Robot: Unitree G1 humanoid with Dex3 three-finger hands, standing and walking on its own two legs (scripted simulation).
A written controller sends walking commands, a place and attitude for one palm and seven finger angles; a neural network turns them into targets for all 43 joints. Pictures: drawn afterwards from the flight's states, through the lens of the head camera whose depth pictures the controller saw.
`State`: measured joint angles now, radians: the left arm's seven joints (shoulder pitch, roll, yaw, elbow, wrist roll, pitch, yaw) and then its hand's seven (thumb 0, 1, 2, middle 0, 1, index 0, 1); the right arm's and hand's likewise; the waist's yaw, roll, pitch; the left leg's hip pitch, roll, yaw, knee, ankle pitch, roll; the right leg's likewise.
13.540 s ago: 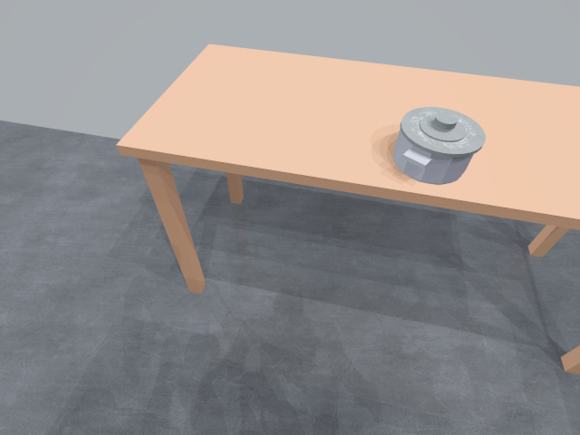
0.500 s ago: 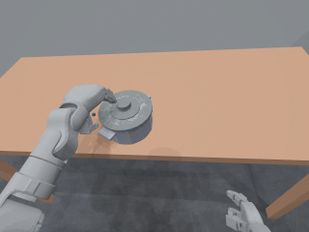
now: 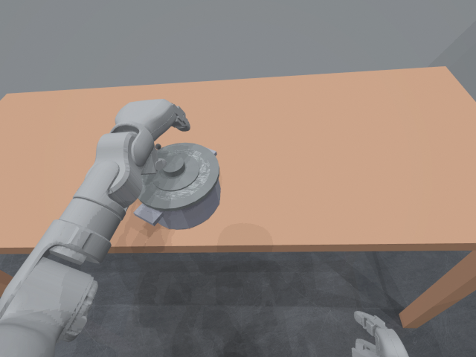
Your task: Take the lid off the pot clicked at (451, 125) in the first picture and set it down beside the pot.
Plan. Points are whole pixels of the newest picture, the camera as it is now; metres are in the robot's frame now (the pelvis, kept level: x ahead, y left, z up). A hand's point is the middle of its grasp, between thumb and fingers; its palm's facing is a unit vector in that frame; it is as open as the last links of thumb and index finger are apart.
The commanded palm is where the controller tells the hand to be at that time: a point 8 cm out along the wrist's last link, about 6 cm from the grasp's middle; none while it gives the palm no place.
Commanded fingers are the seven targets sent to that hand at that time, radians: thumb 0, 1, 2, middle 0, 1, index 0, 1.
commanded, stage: move the open hand above the knob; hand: left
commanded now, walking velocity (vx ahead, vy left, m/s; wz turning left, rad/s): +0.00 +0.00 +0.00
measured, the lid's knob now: (173, 166) +0.45 +0.14 +0.07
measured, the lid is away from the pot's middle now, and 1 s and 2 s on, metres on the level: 0.00 0.00 0.00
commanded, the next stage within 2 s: lower the open fingers around the knob in 0.98 s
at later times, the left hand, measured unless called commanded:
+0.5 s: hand (165, 150) +0.43 +0.14 +0.13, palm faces -0.24 -0.04 -0.97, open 10.1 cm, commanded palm +0.41 +0.15 +0.20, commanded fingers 0.00 -0.31 1.44 -0.83 -0.08 -0.83 -0.08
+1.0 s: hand (161, 153) +0.42 +0.14 +0.13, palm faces -0.24 -0.02 -0.97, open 10.1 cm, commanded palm +0.41 +0.15 +0.20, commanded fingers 0.00 -0.31 1.44 -0.83 -0.08 -0.83 -0.08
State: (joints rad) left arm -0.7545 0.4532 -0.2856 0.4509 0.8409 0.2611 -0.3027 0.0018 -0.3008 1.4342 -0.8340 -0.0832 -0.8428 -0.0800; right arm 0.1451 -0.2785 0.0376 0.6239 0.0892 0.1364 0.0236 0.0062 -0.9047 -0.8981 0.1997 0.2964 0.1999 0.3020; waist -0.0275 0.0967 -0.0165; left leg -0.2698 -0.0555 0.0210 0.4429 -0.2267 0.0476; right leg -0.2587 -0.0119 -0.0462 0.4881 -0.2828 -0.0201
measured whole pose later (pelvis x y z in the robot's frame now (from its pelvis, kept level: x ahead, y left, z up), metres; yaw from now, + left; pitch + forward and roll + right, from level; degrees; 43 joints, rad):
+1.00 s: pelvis -0.01 +0.01 +0.00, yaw +0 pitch +3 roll +0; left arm -0.81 0.41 -0.36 0.52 0.86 0.30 -0.32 0.00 -0.30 1.43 -0.83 -0.08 -0.84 -0.08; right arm 0.14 -0.26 0.05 0.62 0.09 0.17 0.02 0.01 -0.90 -0.90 0.20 0.30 0.20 0.30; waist -0.03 0.09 -0.02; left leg -0.28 -0.06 0.02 0.44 -0.21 0.06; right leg -0.27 -0.02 -0.05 0.48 -0.27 -0.01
